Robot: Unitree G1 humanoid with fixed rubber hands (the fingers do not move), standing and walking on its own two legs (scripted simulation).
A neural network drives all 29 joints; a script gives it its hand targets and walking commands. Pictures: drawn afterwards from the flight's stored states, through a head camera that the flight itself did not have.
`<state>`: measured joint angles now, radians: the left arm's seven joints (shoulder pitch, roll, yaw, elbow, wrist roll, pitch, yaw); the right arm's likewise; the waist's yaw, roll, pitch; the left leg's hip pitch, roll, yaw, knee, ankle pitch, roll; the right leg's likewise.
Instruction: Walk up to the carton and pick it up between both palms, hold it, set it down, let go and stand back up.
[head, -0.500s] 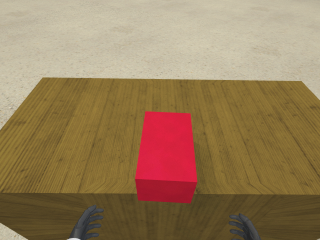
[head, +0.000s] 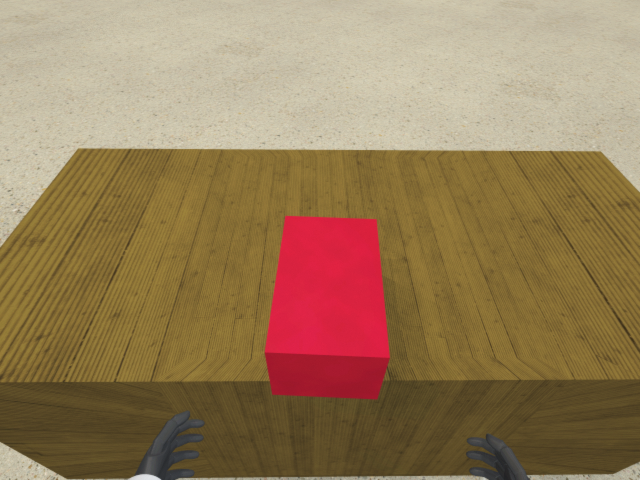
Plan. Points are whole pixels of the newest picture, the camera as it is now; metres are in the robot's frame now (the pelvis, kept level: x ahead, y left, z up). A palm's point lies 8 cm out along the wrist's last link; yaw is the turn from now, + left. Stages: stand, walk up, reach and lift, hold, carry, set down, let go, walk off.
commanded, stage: set down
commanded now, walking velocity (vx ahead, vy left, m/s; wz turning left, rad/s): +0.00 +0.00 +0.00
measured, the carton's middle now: (327, 300) +0.43 +0.02 -0.08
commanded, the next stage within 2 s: let go in 0.02 s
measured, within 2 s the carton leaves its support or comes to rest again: neither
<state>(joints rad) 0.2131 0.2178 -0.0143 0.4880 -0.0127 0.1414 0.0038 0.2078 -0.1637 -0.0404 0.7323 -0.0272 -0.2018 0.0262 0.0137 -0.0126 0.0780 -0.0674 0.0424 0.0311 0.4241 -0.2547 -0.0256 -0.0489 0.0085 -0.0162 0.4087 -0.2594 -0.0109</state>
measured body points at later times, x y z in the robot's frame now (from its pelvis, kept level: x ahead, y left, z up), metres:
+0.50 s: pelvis +0.00 +0.00 +0.00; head -0.02 +0.01 +0.45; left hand +0.16 +0.23 -0.08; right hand +0.15 -0.23 -0.09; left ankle -0.01 +0.13 -0.74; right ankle -0.02 -0.11 -0.74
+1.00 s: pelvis +0.00 +0.00 -0.01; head -0.01 +0.01 +0.44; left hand +0.01 +0.25 -0.15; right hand +0.06 -0.23 -0.15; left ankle -0.01 +0.13 -0.74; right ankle -0.02 -0.11 -0.74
